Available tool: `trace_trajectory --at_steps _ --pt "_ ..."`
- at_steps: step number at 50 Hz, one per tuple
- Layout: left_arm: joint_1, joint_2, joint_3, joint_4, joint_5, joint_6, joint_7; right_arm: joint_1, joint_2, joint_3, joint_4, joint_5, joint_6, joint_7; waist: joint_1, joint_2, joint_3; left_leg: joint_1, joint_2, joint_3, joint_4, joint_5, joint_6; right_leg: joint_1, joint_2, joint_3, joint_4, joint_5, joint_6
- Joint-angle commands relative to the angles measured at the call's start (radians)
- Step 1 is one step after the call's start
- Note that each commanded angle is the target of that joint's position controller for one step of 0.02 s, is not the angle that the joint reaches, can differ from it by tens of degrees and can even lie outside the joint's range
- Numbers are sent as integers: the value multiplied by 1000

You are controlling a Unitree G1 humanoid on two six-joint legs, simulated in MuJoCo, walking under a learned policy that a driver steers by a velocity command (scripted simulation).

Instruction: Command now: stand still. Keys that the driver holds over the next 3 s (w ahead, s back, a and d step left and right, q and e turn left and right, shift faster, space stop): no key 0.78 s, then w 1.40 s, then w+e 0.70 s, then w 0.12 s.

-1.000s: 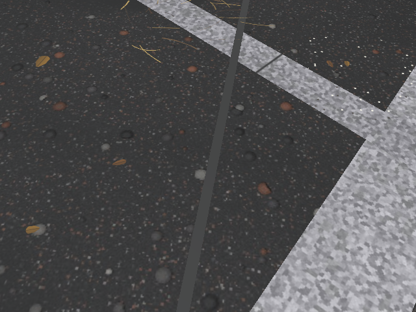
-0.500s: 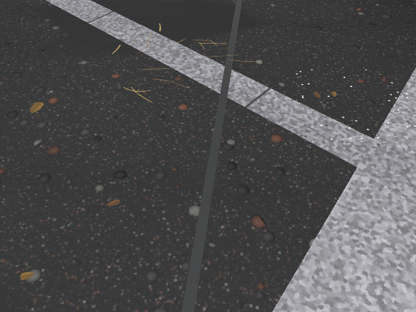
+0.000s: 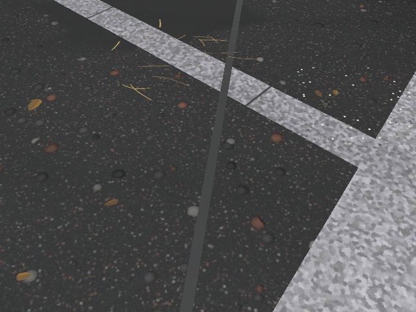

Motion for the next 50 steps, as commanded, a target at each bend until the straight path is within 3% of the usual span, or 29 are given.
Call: trace_trajectory --at_steps 1,39,40,42,44,46,47,48,50 --pt "87 63 8 0 0 -3 3 69 -69 -10 -2 0 -3 -3 0 0 68 51 115 -132 -66 44 10 -116 -105 98 -91 87 -32" --pt "120 44 7 12 1 -6 6 96 -48 -10 18 1 -4 -7 2 -2 79 71 118 -123 -50 103 10 -83 -109 94 -91 142 -33" --pt "131 41 7 15 2 -6 6 101 -46 -9 20 0 -3 -7 3 -2 60 76 108 -118 -53 29 11 -76 -101 92 -100 68 -37" --pt "144 66 20 12 7 -2 3 94 -65 -19 10 -1 3 -3 8 -15 82 35 66 -94 -10 -195 28 -99 -76 94 -92 -167 -63" --pt "162 91 34 -2 8 4 -2 74 -66 -27 -14 -8 6 6 25 -58 157 -96 30 -71 67 -408 44 -136 -108 176 -125 -436 -112" --pt "238 129 51 9 4 1 -3 6 -23 -19 -63 -20 -8 21 66 -148 224 -261 -9 10 239 -340 31 -78 -236 361 -236 -576 -182" --pt "241 144 60 9 5 -3 -3 -29 -24 -19 -89 -31 -18 27 71 -159 257 -325 20 30 309 -274 31 -61 -302 426 -271 -560 -216" --pt "241 145 64 5 10 -9 -5 -57 -42 -25 -113 -31 -30 33 74 -138 261 -364 44 18 355 -264 34 -47 -329 453 -282 -508 -236" --pt "232 150 70 -2 21 -27 -9 -80 -72 -38 -150 -23 -52 44 64 -111 248 -419 73 -7 381 -289 37 24 -338 428 -259 -337 -243"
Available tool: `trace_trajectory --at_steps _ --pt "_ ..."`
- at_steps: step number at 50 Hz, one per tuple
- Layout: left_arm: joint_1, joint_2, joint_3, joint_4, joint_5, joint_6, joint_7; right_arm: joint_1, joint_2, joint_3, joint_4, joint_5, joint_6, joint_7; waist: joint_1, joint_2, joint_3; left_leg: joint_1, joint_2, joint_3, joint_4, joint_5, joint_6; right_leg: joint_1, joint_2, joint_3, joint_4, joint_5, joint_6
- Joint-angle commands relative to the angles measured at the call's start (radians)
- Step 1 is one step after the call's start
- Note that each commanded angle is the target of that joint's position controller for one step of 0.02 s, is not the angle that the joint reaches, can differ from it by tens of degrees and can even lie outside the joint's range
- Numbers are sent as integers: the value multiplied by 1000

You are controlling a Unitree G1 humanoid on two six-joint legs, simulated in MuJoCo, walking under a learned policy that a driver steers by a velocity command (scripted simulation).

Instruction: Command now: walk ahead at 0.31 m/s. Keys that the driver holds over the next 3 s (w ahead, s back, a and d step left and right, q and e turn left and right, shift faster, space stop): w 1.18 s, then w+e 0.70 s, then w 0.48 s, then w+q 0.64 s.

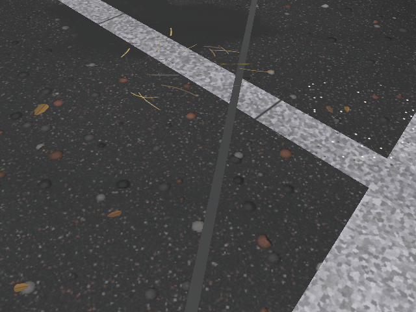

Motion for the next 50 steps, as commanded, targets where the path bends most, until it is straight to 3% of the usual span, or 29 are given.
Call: trace_trajectory --at_steps 1,3,4,5,6,7,8,9,10,11,12,14,18,21,23,26,28,29,30,31,32,33,34,36,39,43,46,50 --pt "90 131 30 -6 7 -22 -3 -137 -70 -20 -128 7 -48 18 16 -91 264 -308 58 -25 31 -25 7 -19 -333 373 -276 -150 -206" --pt "35 139 33 -22 -2 -32 -5 -76 -58 -26 -126 20 -59 27 -39 -83 227 -113 24 17 -98 70 8 -98 -280 264 -218 -17 -166" --pt "-11 139 33 -36 -8 -35 -8 27 -49 -32 -93 26 -61 28 -95 -65 197 93 -20 49 -181 124 10 -210 -231 191 -153 48 -137" --pt "-33 130 29 -48 -7 -45 -14 166 -72 -50 -42 26 -62 21 -153 -9 140 328 -43 28 -224 136 14 -325 -172 117 -12 175 -107" --pt "-67 79 12 -84 -11 -56 -25 320 -164 -77 -19 11 -68 6 -222 206 72 488 179 -301 -411 -80 65 -472 -50 -29 325 152 -48" --pt "-45 63 13 -117 -4 -60 -34 427 -234 -92 18 13 -53 6 -208 369 25 545 370 -698 -563 -194 156 -633 44 -67 617 -143 -30" --pt "-99 96 22 -128 21 -54 -40 299 -175 -73 -8 9 -41 1 -134 176 111 424 374 -673 -561 -247 153 -676 -38 12 756 -101 -51" --pt "-132 71 17 -138 18 -58 -50 182 -155 -64 -51 8 -44 3 -95 72 163 326 351 -577 -562 -173 141 -676 -78 30 772 11 -61" --pt "-133 54 15 -136 8 -64 -57 115 -146 -58 -73 8 -51 5 -60 28 165 271 309 -474 -576 -45 123 -636 -103 33 740 93 -59" --pt "-125 58 21 -132 10 -60 -61 93 -121 -46 -79 12 -59 4 -38 18 151 256 266 -388 -586 61 101 -605 -115 23 708 132 -52" --pt "-106 55 23 -131 14 -50 -65 97 -109 -37 -73 13 -69 1 -22 52 136 249 248 -330 -584 155 97 -581 -119 12 683 146 -41" --pt "-127 68 31 -139 13 -32 -67 154 -96 -26 -47 18 -82 -5 -15 67 128 289 222 -243 -568 376 91 -608 -106 -22 660 167 -26" --pt "-322 64 28 -213 9 -19 -73 215 -102 -12 -28 15 -88 -8 -38 85 152 300 194 -143 -565 624 94 -679 -89 -80 522 242 -5" --pt "-466 49 16 -267 -2 -21 -76 222 -100 -4 -27 16 -92 -10 -57 101 177 266 172 -96 -573 707 86 -605 -57 -122 304 320 -8" --pt "-506 59 14 -286 -7 -21 -74 234 -116 -6 -20 16 -96 -14 -60 114 176 283 186 -84 -569 780 86 -537 -37 -142 212 340 -29" --pt "-443 99 30 -280 -6 -29 -60 204 -145 -13 -19 14 -102 -19 -9 118 119 361 210 -58 -447 1089 76 -403 11 -149 160 297 -87" --pt "-210 138 55 -205 -5 -41 -45 173 -170 -22 -24 9 -94 -22 90 115 -6 383 202 -40 -165 1200 64 -181 53 -141 111 257 -126" --pt "-65 169 72 -159 8 -48 -37 163 -172 -23 -29 15 -90 -19 151 94 -75 269 171 -23 49 1030 55 20 2 -88 57 249 -149" --pt "69 261 96 -141 30 -50 -31 191 -117 -13 -54 18 -87 -12 168 -32 -192 88 92 18 394 561 49 213 -258 213 35 86 -199" --pt "26 285 102 -149 19 -38 -43 295 -53 -14 -62 53 -83 5 81 -218 -267 -237 -95 -52 725 -103 24 361 -460 753 -166 -30 -356" --pt "-111 239 92 -169 -9 -34 -50 182 -126 -27 -86 29 -76 2 45 -58 -128 -333 -4 -130 738 1 44 230 -408 663 -220 -164 -314" --pt "-192 167 71 -184 -15 -42 -54 75 -137 -32 -119 19 -80 7 32 0 -13 -339 35 -123 680 91 46 83 -375 513 -243 -111 -275" --pt "-213 121 57 -173 -7 -52 -55 52 -115 -32 -122 17 -80 8 -4 59 52 -289 68 -123 609 134 44 -35 -335 407 -270 34 -241" --pt "-183 81 38 -143 -6 -70 -43 87 -69 -28 -112 -7 -56 16 -59 38 62 -182 100 -123 514 148 23 -152 -265 253 -286 206 -192" --pt "-107 116 36 -115 -7 -89 -37 34 -70 -32 -137 -10 -30 25 -71 1 84 -221 111 -88 424 177 -4 -160 -233 157 -301 359 -186" --pt "-28 132 30 -108 -11 -86 -39 -168 -96 -34 -210 -2 -21 35 -30 -18 119 -352 126 -39 240 329 -36 -89 -197 85 -328 466 -155" --pt "29 126 23 -99 -13 -86 -38 -286 -84 -25 -248 9 -24 38 4 -36 122 -340 100 -2 68 412 -45 -37 -177 41 -315 578 -126" --pt "100 131 19 -76 -6 -85 -28 -395 -86 -19 -283 13 -30 37 39 -53 126 -344 63 29 -69 423 -23 99 -202 28 -280 682 -128"
Over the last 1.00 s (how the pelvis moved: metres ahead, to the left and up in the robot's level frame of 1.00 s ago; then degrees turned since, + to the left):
0.05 0.00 -0.01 0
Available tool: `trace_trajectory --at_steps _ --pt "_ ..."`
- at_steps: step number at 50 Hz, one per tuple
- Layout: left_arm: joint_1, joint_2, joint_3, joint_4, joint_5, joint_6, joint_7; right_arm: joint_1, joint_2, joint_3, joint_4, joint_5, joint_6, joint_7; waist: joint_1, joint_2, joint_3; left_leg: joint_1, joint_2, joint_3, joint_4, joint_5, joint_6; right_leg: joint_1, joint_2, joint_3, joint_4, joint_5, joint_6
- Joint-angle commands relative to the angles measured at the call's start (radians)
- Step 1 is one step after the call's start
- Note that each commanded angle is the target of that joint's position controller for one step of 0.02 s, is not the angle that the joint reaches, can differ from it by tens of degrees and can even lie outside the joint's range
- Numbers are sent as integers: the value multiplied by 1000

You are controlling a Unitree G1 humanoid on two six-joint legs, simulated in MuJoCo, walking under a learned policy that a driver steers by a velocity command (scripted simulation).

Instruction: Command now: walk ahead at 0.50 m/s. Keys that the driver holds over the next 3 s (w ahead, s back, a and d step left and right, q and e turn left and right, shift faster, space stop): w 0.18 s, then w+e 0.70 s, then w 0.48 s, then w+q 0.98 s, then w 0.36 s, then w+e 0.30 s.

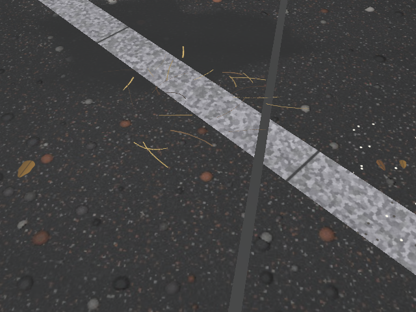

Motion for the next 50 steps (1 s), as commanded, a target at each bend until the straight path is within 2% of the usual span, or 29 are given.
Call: trace_trajectory --at_steps 1,4,6,7,8,9,10,11,12,13,14,16,18,24,28,30,32,33,34,35,36,37,38,39,40,41,43,45,50 --pt "100 127 18 -4 7 -5 11 -125 -43 -2 -85 3 -18 -1 9 -103 65 -20 -48 49 -83 -1 19 27 -285 118 -6 582 -84" --pt "63 149 23 -4 14 -4 20 -85 -64 -11 -86 1 -30 -8 -37 -114 41 83 -91 61 -146 -111 67 85 -312 99 98 830 -82" --pt "32 170 29 -6 15 1 21 121 -98 -33 -21 -2 -41 -23 -127 -115 -65 319 -151 78 -207 -147 108 79 -297 77 331 1003 -61" --pt "10 166 26 -16 6 3 19 293 -131 -49 33 -17 -51 -32 -200 -94 -152 560 -105 32 -248 -100 138 -51 -265 53 534 856 -45" --pt "36 102 9 -54 -22 2 10 449 -229 -76 57 -44 -55 -42 -224 42 -291 855 162 -291 -262 -196 215 -332 -180 4 876 434 -14" --pt "117 90 18 -49 -41 3 1 438 -253 -87 60 -23 -40 -29 -172 191 -386 987 343 -733 -402 -208 335 -591 -7 56 1180 -260 6" --pt "25 147 33 -62 -17 12 6 313 -210 -76 40 1 -33 -22 -131 34 -243 856 296 -609 -430 -296 289 -680 -90 149 1210 -181 -11" --pt "-55 132 31 -85 -10 9 2 223 -142 -57 23 6 -39 -18 -113 -9 -116 699 265 -472 -474 -284 251 -687 -126 150 1161 -101 -11" --pt "-79 107 31 -85 -9 12 0 187 -92 -42 27 0 -49 -17 -80 -39 -37 577 219 -365 -517 -220 201 -648 -160 149 1092 -54 -12" --pt "-89 98 35 -88 8 26 -5 192 -50 -28 44 1 -57 -23 -52 -31 -3 501 161 -266 -538 -159 144 -602 -181 155 1037 -26 -9" --pt "-40 70 31 -77 17 42 -13 210 -51 -25 56 1 -65 -30 -32 19 -8 465 159 -215 -549 -125 135 -558 -184 149 1012 -18 0" --pt "-56 64 34 -85 22 63 -21 264 -67 -25 76 6 -82 -34 -22 17 8 452 144 -146 -564 -30 126 -576 -184 138 998 7 11" --pt "-134 72 37 -117 19 74 -29 291 -96 -30 79 5 -90 -38 -24 13 26 474 134 -81 -579 27 109 -657 -196 127 960 76 19" --pt "-371 63 23 -209 7 71 -45 368 -92 -19 86 6 -90 -47 -68 31 56 547 93 83 -567 228 62 -720 -176 43 662 272 30" --pt "-482 62 14 -261 13 69 -50 439 -114 -21 110 5 -83 -63 -98 35 67 673 131 136 -527 365 62 -697 -145 -38 494 254 -1" --pt "-467 77 21 -267 17 68 -49 436 -133 -24 112 3 -75 -72 -77 48 44 736 149 168 -447 587 57 -644 -106 -67 458 180 -34" --pt "-383 103 35 -249 20 70 -42 415 -161 -33 107 -2 -64 -81 -31 83 -12 777 165 194 -293 839 55 -543 -48 -95 457 72 -80" --pt "-300 122 46 -226 21 68 -40 399 -175 -38 98 -5 -55 -80 5 90 -59 774 169 199 -157 874 63 -459 -18 -97 437 27 -106" --pt "-190 149 61 -194 27 63 -36 384 -187 -43 85 -3 -48 -75 52 78 -119 719 167 202 30 788 60 -315 3 -77 371 25 -134" --pt "-62 213 88 -163 40 58 -26 354 -189 -44 57 4 -47 -65 124 7 -188 535 139 211 316 523 35 -99 -84 71 286 -13 -184" --pt "-91 321 118 -192 31 67 -17 378 -86 -31 -18 21 -56 -45 47 -278 -277 71 -85 189 738 -435 -30 230 -401 622 225 40 -335" --pt "-68 334 117 -198 13 83 -17 285 -155 -39 -60 17 -69 -34 70 -123 -313 -87 -129 -47 846 -483 -26 241 -448 815 114 61 -394" --pt "-125 294 106 -195 7 84 -6 206 -141 -32 -86 18 -83 -29 44 -58 -176 -163 -54 -92 792 -392 -17 146 -433 666 96 73 -351" --pt "-165 234 91 -191 -1 79 -5 214 -143 -31 -84 20 -91 -30 -3 15 -80 -113 -14 -86 669 -330 -17 -6 -394 569 68 166 -294" --pt "-202 203 80 -194 -2 69 -2 206 -140 -34 -85 5 -80 -33 -45 46 -40 -51 13 -93 579 -316 -26 -102 -335 489 59 255 -247" --pt "-225 187 73 -201 -7 59 3 234 -129 -31 -79 -16 -58 -33 -76 38 -35 16 20 -91 535 -312 -40 -170 -291 425 52 329 -229" --pt "-203 201 70 -199 -16 37 1 246 -114 -30 -87 -32 -20 -24 -93 3 -49 59 22 -77 463 -310 -64 -210 -248 372 47 433 -217" --pt "-166 231 75 -194 -16 28 -2 198 -110 -27 -111 -30 -4 -17 -88 -23 -40 33 23 -54 383 -250 -83 -225 -222 336 33 464 -201" --pt "-37 212 63 -171 -16 27 -5 15 -118 -21 -173 -21 4 -7 -10 -78 -19 -57 16 -25 162 -41 -78 -117 -199 302 21 548 -99"
Over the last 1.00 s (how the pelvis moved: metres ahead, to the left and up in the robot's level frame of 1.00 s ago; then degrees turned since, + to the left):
0.51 0.02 0.01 0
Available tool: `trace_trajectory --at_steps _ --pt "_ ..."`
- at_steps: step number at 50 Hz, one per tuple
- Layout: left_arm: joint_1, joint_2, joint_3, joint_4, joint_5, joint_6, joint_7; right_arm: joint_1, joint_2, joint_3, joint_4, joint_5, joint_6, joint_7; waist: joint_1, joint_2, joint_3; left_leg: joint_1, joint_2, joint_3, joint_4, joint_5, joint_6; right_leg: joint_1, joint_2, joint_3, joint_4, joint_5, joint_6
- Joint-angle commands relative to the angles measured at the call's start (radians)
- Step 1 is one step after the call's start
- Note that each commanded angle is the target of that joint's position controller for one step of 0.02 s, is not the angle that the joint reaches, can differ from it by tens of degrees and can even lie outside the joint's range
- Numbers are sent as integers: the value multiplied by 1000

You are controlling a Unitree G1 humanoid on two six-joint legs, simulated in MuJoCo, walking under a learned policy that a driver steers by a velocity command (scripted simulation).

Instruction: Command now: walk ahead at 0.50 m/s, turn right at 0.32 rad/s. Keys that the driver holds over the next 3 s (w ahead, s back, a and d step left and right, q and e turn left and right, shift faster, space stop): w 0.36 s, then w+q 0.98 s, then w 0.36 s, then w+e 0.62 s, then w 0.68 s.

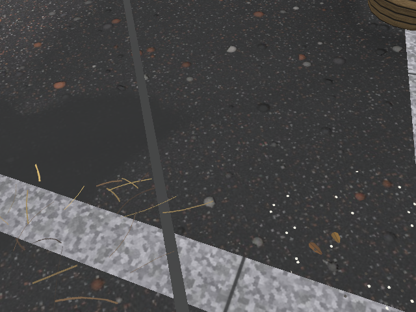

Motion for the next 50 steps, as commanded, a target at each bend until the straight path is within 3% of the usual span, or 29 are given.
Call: trace_trajectory --at_steps 1,6,8,10,11,12,13,14,15,16,17,18,19,20,23,28,33,35,37,38,39,40,41,42,43,45,48,50 --pt "99 115 16 -27 0 -14 4 -47 -60 -7 -64 5 1 7 19 -89 -7 -33 -35 56 -98 117 6 60 -260 168 -70 508 -36" --pt "161 118 4 -11 14 -16 17 -190 -60 7 -117 14 -9 14 63 -101 25 -56 -79 84 -261 134 41 193 -291 173 -49 564 -35" --pt "163 129 2 -5 22 -17 23 -207 -67 10 -133 17 -18 16 56 -110 35 -19 -101 88 -321 101 68 227 -315 177 -28 624 -40" --pt "116 147 2 -10 25 -22 27 -118 -86 3 -114 21 -27 9 -5 -123 13 139 -142 96 -382 34 108 208 -321 152 40 818 -19" --pt "102 158 4 -8 28 -25 27 -27 -106 -6 -86 23 -30 -1 -43 -132 -30 256 -177 104 -394 -7 126 203 -317 144 127 949 -8" --pt "85 164 4 -7 28 -26 23 117 -127 -17 -40 24 -37 -13 -110 -112 -102 416 -194 108 -449 13 149 184 -291 120 286 979 3" --pt "70 150 -2 -19 19 -30 18 280 -160 -30 0 6 -46 -27 -183 -77 -196 668 -96 15 -469 23 187 32 -258 100 500 774 13" --pt "174 57 -22 -44 -21 -31 10 393 -276 -60 8 -23 -47 -32 -158 130 -354 975 200 -419 -478 -44 315 -279 -109 27 894 262 62" --pt "186 113 -9 -30 -5 -27 12 357 -237 -57 25 6 -32 -15 -130 147 -355 960 283 -696 -620 -45 369 -445 -28 47 1058 -305 58" --pt "108 130 -3 -44 20 -20 12 243 -179 -43 8 29 -27 -8 -83 44 -167 789 244 -569 -648 -164 347 -509 -104 76 1084 -230 51" --pt "43 113 -9 -60 27 -22 4 168 -115 -27 -3 31 -30 -3 -69 -21 -69 653 200 -444 -691 -166 322 -511 -146 67 1025 -166 52" --pt "15 93 -12 -67 27 -16 -4 150 -88 -17 5 25 -35 -3 -48 -20 -11 563 149 -347 -728 -122 290 -491 -178 54 966 -139 52" --pt "5 84 -13 -76 41 -5 -12 154 -66 -7 26 29 -40 -4 -23 -3 16 492 86 -273 -757 -66 250 -451 -206 38 912 -114 59" --pt "36 66 -18 -71 47 4 -19 168 -79 -8 39 32 -47 -5 -6 46 0 473 80 -247 -765 1 261 -420 -212 20 882 -105 72" --pt "-27 52 -25 -95 50 11 -27 236 -106 -17 74 41 -62 -1 -5 24 4 467 46 -192 -790 119 285 -463 -237 -21 791 -53 115" --pt "-266 37 -42 -183 39 11 -30 318 -127 -26 95 46 -55 -6 -61 29 34 485 -4 -147 -795 174 260 -498 -231 -60 485 125 174" --pt "-398 53 -46 -240 24 2 -21 378 -152 -37 94 34 -45 -12 -104 46 3 579 12 -192 -690 293 243 -454 -189 -51 339 145 178" --pt "-375 76 -40 -246 21 -8 -16 353 -168 -45 79 28 -41 -18 -80 58 -10 588 28 -231 -638 306 222 -377 -178 -32 283 84 163" --pt "-233 105 -25 -209 23 -24 -5 308 -184 -52 60 30 -40 -19 -8 41 -59 550 5 -240 -507 333 191 -171 -152 -40 184 47 138" --pt "-109 152 -8 -178 42 -39 8 308 -156 -46 52 38 -43 -14 39 -31 -142 480 -65 -192 -315 284 168 21 -216 20 142 30 106" --pt "36 243 12 -181 70 -44 24 312 -76 -27 2 64 -47 -12 87 -179 -302 291 -155 -94 -16 3 133 274 -482 294 99 -154 43" --pt "22 299 30 -174 63 -23 21 397 -58 -24 -23 70 -38 -15 26 -359 -338 56 -240 -16 168 -432 127 341 -628 643 -7 -225 -41" --pt "-45 191 10 -191 51 -12 16 382 -122 -36 15 41 -18 -22 -1 -185 -215 5 -157 -51 267 -366 138 225 -587 585 -8 -324 -39" --pt "-107 115 -9 -202 40 -14 12 327 -114 -36 15 32 -14 -10 -11 -96 -107 10 -124 -56 259 -273 132 105 -531 433 -29 -267 -18" --pt "-137 88 -16 -201 40 -18 10 300 -91 -33 9 30 -10 -1 -28 -99 -62 37 -97 -48 229 -217 120 30 -485 308 -58 -138 4" --pt "-126 79 -19 -182 30 -31 13 289 -85 -35 4 9 12 15 -50 -144 -32 64 -72 -30 214 -170 98 -34 -427 155 -89 20 27" --pt "-83 95 -10 -158 17 -53 9 222 -79 -35 -29 9 30 30 -56 -133 -35 11 -63 -19 217 -97 78 -14 -429 51 -103 206 7" --pt "-56 101 -6 -144 18 -55 9 161 -79 -33 -52 7 35 37 -49 -118 -24 -46 -55 -14 192 -39 68 12 -426 -10 -112 258 0"
Over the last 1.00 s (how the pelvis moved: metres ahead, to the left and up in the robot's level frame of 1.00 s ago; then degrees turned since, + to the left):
0.54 -0.05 0.00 -23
